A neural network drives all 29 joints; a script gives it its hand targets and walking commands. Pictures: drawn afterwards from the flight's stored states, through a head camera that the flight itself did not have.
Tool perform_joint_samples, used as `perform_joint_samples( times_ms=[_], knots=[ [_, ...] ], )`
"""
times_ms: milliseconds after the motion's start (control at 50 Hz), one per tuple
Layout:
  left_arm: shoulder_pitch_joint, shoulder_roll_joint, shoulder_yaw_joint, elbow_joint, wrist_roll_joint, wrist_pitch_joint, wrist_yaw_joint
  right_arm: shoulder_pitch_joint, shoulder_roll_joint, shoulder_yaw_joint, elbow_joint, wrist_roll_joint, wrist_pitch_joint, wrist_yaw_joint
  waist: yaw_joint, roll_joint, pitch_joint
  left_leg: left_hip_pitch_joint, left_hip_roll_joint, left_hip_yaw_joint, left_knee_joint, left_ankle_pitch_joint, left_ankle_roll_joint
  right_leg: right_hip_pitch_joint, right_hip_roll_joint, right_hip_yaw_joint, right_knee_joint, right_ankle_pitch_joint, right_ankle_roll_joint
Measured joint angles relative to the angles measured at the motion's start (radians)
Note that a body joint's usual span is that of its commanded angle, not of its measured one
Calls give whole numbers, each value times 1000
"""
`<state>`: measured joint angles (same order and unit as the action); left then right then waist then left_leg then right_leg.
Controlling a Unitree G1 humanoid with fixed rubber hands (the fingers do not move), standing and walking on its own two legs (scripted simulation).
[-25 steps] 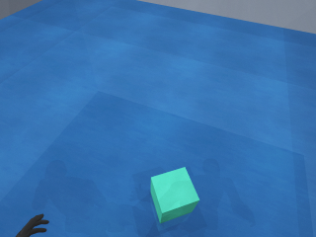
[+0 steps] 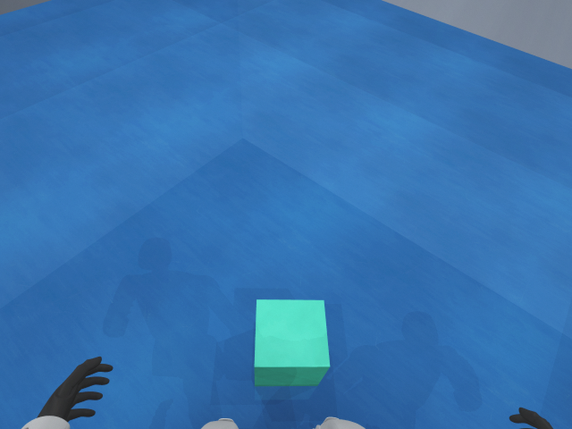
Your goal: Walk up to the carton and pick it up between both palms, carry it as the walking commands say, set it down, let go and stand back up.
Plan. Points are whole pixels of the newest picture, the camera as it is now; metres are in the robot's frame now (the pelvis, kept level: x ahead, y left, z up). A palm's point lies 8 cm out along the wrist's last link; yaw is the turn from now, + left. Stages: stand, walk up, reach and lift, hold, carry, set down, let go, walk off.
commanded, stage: walk up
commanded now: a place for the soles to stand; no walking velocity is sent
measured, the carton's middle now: (288, 344) +0.43 -0.03 -0.63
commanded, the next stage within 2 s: none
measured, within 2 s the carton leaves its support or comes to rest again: neither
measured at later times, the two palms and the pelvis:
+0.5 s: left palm out of the picture +0.06 +0.21 -0.04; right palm out of the picture +0.07 -0.45 -0.08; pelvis -0.04 -0.12 +0.02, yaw +7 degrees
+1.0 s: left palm out of the picture +0.01 +0.22 -0.07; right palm out of the picture +0.09 -0.42 -0.07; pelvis -0.03 -0.11 +0.03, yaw +7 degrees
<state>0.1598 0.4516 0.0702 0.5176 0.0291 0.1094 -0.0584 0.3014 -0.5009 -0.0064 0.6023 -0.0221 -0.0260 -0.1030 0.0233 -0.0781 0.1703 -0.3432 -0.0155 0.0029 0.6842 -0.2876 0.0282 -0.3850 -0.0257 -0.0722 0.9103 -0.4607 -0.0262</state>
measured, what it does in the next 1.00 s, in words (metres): steps to the right: right foot, then left foot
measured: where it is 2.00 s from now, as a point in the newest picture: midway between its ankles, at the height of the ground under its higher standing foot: outside the picture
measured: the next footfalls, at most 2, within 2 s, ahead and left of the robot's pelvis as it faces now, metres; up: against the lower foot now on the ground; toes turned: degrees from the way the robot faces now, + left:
right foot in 0.20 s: +0.04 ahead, -0.25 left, +0.00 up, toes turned +0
left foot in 0.40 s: +0.05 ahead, +0.06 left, +0.00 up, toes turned +2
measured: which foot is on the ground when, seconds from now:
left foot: down 0.00-0.22, up 0.24-0.38, down 0.40-1.00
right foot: up 0.00-0.18, down 0.20-1.00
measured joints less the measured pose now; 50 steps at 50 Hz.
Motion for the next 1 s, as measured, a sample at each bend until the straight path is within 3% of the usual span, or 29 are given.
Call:
perform_joint_samples(
  times_ms=[60,100,180,200,220,280,360,400,440,520,700,1000],
  knots=[
    [33,21,15,19,6,12,0,-22,-10,8,-32,-1,-2,-6,7,7,-9,9,24,-32,-5,9,-8,-44,8,75,203,-44,11],
    [60,32,19,39,4,11,-2,-42,-24,1,-47,-2,4,-3,7,27,-18,8,53,-51,-7,15,-15,-40,-6,104,208,-45,22],
    [108,47,14,92,-20,-4,-2,-89,-49,-11,-59,1,22,21,0,61,-42,-22,100,-83,15,11,-58,55,-49,117,-59,12,28],
    [122,55,11,107,-24,-15,0,-101,-55,-12,-56,6,27,32,-1,64,-49,-42,107,-88,45,-6,-54,91,-54,117,-153,60,38],
    [123,50,9,127,-25,-24,4,-116,-61,-19,-42,13,32,41,-1,81,-43,-58,113,-107,83,-43,-45,91,-44,108,-157,79,74],
    [106,1,-16,169,-23,-46,10,-106,-59,-37,22,39,53,59,-6,117,-39,-51,54,-159,166,-178,-36,102,-42,77,-143,69,80],
    [78,-33,-42,176,-28,-66,15,-57,-34,-33,111,46,55,84,-20,128,-70,40,19,-90,96,-159,-24,126,-57,38,-230,113,62],
    [58,-29,-48,178,-32,-79,20,-38,-23,-28,152,36,48,94,-36,130,-81,120,21,-62,-50,-74,-19,127,-60,12,-258,128,58],
    [32,-16,-49,190,-35,-96,27,-50,0,-28,197,25,44,99,-46,108,-65,153,10,-64,-135,2,-49,136,-75,4,-280,143,56],
    [10,-9,-53,231,-49,-112,35,-68,17,-21,264,28,30,114,-50,109,-78,182,22,-74,-214,36,-70,173,-63,-13,-371,196,48],
    [-33,-10,-43,333,-43,-112,31,-137,50,-11,358,29,27,118,-35,104,-112,203,38,-81,-277,77,-72,212,-45,-25,-466,253,42],
    [0,-28,-29,452,-42,-119,36,-164,93,-15,431,24,10,113,-13,67,-115,220,22,-83,-326,88,-58,249,-60,-32,-551,282,67]
  ],
)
